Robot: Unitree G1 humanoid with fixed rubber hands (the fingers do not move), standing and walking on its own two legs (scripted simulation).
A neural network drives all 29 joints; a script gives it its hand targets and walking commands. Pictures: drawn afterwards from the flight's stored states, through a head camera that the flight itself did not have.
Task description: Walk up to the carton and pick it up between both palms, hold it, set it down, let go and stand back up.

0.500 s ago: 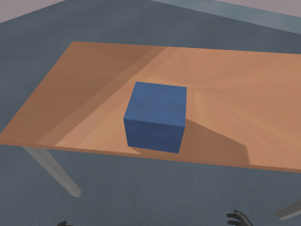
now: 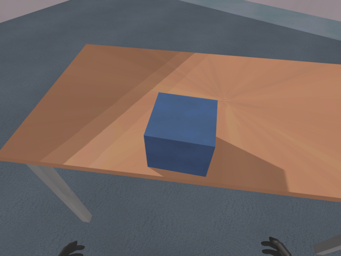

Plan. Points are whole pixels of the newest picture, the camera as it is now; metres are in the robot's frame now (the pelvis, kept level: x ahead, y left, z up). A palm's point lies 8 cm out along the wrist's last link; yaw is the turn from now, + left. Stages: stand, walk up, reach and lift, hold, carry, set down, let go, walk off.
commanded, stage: walk up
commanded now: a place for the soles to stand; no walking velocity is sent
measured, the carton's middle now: (182, 134) +0.42 -0.03 +0.03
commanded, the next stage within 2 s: reach and lift in 0.56 s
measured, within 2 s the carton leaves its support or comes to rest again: neither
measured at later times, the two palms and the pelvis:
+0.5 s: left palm out of the picture +0.08 +0.27 -0.08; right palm out of the picture +0.11 -0.26 -0.09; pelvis +0.00 +0.01 +0.00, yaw +1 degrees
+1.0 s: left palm (68, 251) +0.15 +0.23 -0.05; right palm out of the picture +0.12 -0.26 -0.03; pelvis -0.02 -0.02 +0.02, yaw -4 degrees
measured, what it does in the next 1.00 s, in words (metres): stands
